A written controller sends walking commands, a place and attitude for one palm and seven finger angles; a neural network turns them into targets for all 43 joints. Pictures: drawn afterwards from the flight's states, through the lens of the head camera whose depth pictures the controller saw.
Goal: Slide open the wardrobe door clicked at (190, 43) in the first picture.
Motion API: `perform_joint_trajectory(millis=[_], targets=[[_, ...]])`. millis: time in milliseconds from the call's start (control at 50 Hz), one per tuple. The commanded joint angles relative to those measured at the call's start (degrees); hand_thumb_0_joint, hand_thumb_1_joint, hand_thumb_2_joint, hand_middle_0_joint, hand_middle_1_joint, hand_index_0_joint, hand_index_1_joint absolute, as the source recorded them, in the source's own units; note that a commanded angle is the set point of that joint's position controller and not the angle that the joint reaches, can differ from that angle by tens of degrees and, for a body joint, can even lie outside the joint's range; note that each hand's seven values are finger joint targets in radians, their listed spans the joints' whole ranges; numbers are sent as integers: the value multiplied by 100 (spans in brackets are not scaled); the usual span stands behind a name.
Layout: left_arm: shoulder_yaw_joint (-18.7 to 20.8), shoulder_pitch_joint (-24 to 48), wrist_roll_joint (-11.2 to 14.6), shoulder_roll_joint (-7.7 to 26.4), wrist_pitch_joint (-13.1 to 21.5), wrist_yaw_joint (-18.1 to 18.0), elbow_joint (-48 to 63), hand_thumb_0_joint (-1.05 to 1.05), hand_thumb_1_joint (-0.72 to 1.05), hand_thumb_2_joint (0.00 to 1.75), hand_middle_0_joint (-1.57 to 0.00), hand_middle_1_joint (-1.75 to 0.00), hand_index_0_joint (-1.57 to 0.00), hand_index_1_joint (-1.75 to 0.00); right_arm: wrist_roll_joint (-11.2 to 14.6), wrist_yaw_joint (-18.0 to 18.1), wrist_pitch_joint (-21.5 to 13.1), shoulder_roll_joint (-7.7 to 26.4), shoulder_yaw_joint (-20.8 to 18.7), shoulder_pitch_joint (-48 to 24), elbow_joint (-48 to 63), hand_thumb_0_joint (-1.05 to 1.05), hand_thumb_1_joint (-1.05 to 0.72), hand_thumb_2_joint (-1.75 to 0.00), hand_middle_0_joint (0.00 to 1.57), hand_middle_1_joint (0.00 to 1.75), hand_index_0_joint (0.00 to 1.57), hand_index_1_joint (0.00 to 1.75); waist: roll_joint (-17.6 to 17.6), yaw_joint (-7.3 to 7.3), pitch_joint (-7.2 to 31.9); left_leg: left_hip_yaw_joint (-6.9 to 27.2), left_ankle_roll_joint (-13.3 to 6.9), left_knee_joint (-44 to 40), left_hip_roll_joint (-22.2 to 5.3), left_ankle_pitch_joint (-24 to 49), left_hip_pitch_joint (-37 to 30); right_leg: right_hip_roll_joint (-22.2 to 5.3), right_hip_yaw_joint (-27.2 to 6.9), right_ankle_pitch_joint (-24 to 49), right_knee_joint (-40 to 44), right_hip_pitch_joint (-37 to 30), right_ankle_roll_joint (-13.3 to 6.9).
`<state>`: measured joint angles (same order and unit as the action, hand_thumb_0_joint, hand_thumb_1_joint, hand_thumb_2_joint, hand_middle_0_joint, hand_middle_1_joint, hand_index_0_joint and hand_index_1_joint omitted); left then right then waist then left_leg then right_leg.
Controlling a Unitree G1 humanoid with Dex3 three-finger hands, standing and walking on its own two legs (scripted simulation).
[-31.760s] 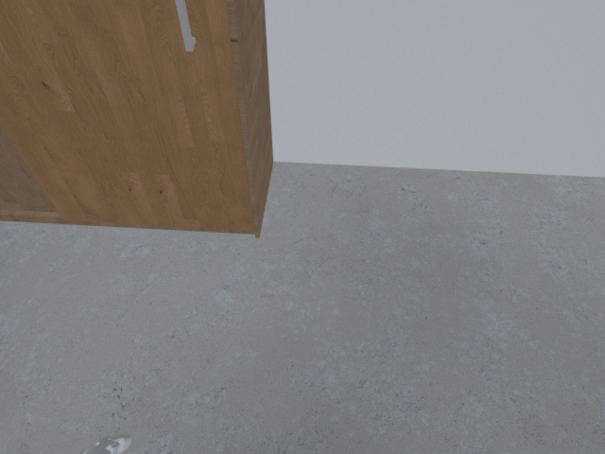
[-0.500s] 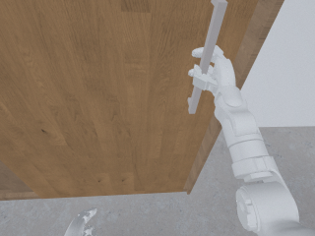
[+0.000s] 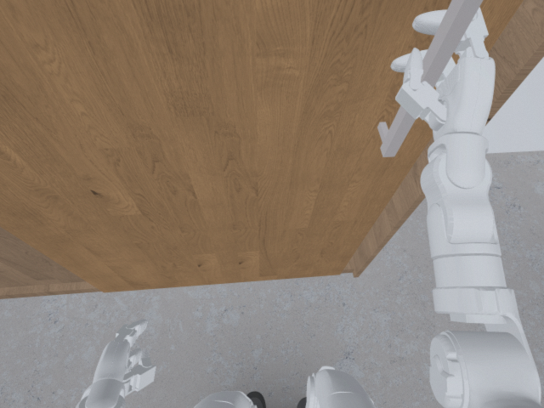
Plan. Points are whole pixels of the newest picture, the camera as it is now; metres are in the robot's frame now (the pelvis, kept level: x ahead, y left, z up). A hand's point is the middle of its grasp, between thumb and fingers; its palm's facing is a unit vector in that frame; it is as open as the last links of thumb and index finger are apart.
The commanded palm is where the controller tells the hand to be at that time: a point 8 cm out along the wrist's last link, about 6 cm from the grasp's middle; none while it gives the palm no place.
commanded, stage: step sideways, sliding the door along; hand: right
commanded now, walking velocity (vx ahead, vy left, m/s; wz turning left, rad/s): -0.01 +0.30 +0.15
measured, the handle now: (426, 56) +0.49 -0.15 +0.21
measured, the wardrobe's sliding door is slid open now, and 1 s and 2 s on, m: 0.06 0.23 0.58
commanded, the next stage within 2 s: none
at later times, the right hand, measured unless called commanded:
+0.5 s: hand (373, 84) +0.45 -0.09 +0.20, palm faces +0.32 +0.95 -0.07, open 6.0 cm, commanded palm +0.42 -0.06 +0.19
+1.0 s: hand (259, 91) +0.43 +0.04 +0.20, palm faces +0.25 +0.97 -0.02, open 6.5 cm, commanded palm +0.40 +0.06 +0.18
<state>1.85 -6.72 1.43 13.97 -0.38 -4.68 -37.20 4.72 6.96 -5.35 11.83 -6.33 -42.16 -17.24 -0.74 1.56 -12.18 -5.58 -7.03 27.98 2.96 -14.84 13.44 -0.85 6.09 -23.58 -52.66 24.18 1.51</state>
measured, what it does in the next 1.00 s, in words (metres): steps to the left: right foot, then left foot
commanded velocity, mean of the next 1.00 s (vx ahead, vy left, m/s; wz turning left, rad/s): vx -0.20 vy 0.28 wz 0.15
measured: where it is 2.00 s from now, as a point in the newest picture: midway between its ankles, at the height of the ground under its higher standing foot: outside the picture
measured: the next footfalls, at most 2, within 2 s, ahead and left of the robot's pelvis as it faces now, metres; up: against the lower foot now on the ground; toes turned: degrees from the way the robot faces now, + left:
right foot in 0.08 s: +0.05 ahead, -0.11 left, +0.00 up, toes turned -7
left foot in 0.50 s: +0.13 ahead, +0.29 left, +0.00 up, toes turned +4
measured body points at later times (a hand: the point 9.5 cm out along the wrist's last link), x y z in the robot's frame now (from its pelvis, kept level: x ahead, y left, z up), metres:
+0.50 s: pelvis +0.04 +0.14 -0.02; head +0.13 +0.12 +0.42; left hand +0.26 +0.30 -0.12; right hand +0.43 -0.14 +0.21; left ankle +0.09 +0.28 -0.74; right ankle +0.01 -0.10 -0.73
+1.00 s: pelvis +0.06 +0.23 +0.01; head +0.15 +0.20 +0.44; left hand +0.27 +0.41 -0.08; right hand +0.41 -0.01 +0.20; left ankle +0.09 +0.41 -0.67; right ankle +0.05 +0.06 -0.74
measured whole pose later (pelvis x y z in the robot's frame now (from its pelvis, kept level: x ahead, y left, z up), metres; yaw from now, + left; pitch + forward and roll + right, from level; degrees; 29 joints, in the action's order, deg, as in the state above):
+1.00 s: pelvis +0.06 +0.23 +0.01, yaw +2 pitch -4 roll +6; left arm 0.3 -7.0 1.4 8.4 7.3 2.3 -31.8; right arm 3.3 7.3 -4.3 11.7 -6.5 -26.7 4.7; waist 3.4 8.9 -16.2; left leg -2.4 1.6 50.1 -0.9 -20.4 21.9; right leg -16.1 6.6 -14.7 -27.0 6.9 6.2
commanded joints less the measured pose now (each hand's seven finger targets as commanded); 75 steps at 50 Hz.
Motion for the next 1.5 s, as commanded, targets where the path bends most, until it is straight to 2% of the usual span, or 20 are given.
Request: perform_joint_trajectory(millis=[0,40,60,80,220,420,460,480,520,560,620,680,820,1020,1060,1100,1140,1280,1340,1480], targets=[[90,289,19,263,243,-8,919,0,90,90,-20,-30,-20,-30,-190,-283,-768,214,835,-3152,2197,0,-90,-90,45,140,45,140,-561,-158,3389,1388,67,263,-1408,5204,-2159,-207,128,580,1714,-717,-137],[179,71,34,397,288,-10,824,0,90,90,-20,-30,-20,-30,-123,-315,-851,109,1070,-3226,2284,0,-90,-90,45,140,45,140,178,-563,3696,788,670,2030,-933,3950,95,-1167,-742,2996,3248,-3570,-645],[307,190,14,645,333,75,932,0,90,90,-20,-30,-20,-30,3,-371,-899,-76,1188,-3300,2533,0,-90,-90,45,140,45,140,1735,-495,3890,774,1024,3813,-221,-276,2453,-3044,-3001,6084,2717,-5114,-1556],[249,388,-1,488,390,252,875,0,90,90,-20,-30,-20,-30,56,-388,-935,-127,1099,-3395,2512,0,-90,-90,45,140,45,140,1461,-388,3982,1637,719,5090,-192,-1717,2777,-3646,-3289,6858,2347,-5313,-1826],[337,377,83,644,390,447,936,0,90,90,-20,-30,-20,-30,-134,-623,-547,-392,1454,-3484,2626,0,-90,-90,45,140,45,140,828,-435,2902,401,873,3460,-459,-125,2068,-2138,-441,5004,2650,-3401,-768],[178,336,175,435,898,461,1096,0,90,90,-20,-30,-20,-30,-64,-520,-606,70,1192,-2528,2648,0,-90,-90,45,140,45,140,2452,-421,2897,-186,850,383,-53,454,259,-1848,123,5868,1696,-3593,-211],[114,416,301,251,912,486,1127,0,90,90,-20,-30,-20,-30,-127,-485,-714,445,941,-2249,2915,0,-90,-90,45,140,45,140,904,-204,3164,252,692,-636,-506,3260,-1131,-1211,36,4084,480,-2644,-504],[48,512,296,27,879,431,1160,0,90,90,-20,-30,-20,-30,-196,-461,-728,846,742,-2074,3003,0,-90,-90,45,140,45,140,-916,-183,3198,1335,251,-261,-1625,6516,-2192,-463,46,138,-500,-969,-503],[-22,595,198,98,906,299,1013,0,90,90,-20,-30,-20,-30,-143,-335,-563,1038,331,-1139,3083,0,-90,-90,45,140,45,140,-1128,-45,3130,1721,-1,174,-2310,8421,-2246,-166,-652,-1810,-1319,54,-1],[-15,621,232,93,909,239,1005,0,90,90,-20,-30,-20,-30,-66,-261,-787,794,383,-1229,4113,0,-90,-90,45,140,45,140,-1957,-111,3183,1563,-230,576,-2092,7955,-2959,-352,-722,-1580,-559,387,-13],[-30,692,205,202,793,215,915,0,90,90,-20,-30,-20,-30,-62,-169,-937,543,561,-1123,4396,0,-90,-90,45,140,45,140,-1009,-331,3192,812,31,1110,-1533,6474,-2151,-503,-254,602,2132,-898,58],[369,468,115,644,699,429,1125,0,90,90,-20,-30,-20,-30,-10,-344,-1050,49,1021,-1446,4721,0,-90,-90,45,140,45,140,1316,-272,3890,638,775,3066,-463,-1864,1607,-3218,-2448,8604,2375,-4587,-1287],[393,373,54,625,975,689,1266,0,90,90,-20,-30,-20,-30,-275,-438,-675,-216,1281,-1443,4304,0,-90,-90,45,140,45,140,1658,-318,2837,473,846,3199,-466,-807,1851,-2411,-453,6326,2452,-3995,-761],[170,482,25,389,1177,599,1321,0,90,90,-20,-30,-20,-30,-200,-427,-738,-52,1193,-707,4114,0,-90,-90,45,140,45,140,2232,-330,2651,-10,871,689,-124,23,431,-2162,197,5887,2197,-3625,-410],[65,627,133,242,1161,601,1354,0,90,90,-20,-30,-20,-30,-205,-405,-803,109,1101,-555,4276,0,-90,-90,45,140,45,140,1432,-180,2865,91,847,-427,-264,1481,-497,-1808,84,4698,1322,-3148,-281],[-43,866,164,-39,1082,457,1446,0,90,90,-20,-30,-20,-30,-319,-337,-790,780,749,-278,4422,0,-90,-90,45,140,45,140,-1411,-35,2922,1709,295,-353,-1816,7114,-1691,-310,117,-1152,-477,-726,-264],[-118,756,121,-38,1077,378,1309,0,90,90,-20,-30,-20,-30,-250,-214,-725,683,621,388,4663,0,-90,-90,45,140,45,140,-1557,97,3034,1828,165,59,-2175,8609,-2136,-42,-653,-2057,-1276,60,-13],[66,706,26,151,681,356,1088,0,90,90,-20,-30,-20,-30,-234,-180,-1208,198,1021,-9,5428,0,-90,-90,45,140,45,140,-727,-316,3493,954,63,976,-1335,5393,-1390,-577,-267,1888,2511,-2019,47],[271,484,-84,521,652,558,1250,0,90,90,-20,-30,-20,-30,-306,-331,-1092,16,1026,-43,4881,0,-90,-90,45,140,45,140,1053,-188,3770,1136,677,3585,-374,-2048,1809,-3303,-2220,8015,2475,-4391,-1398],[310,433,-101,511,743,577,1080,0,90,90,-20,-30,-20,-30,-302,-337,-653,343,528,-411,3941,0,-90,-90,45,140,45,140,1591,-270,2684,578,918,3083,-415,-586,1713,-2497,-532,5944,2776,-3411,-730]])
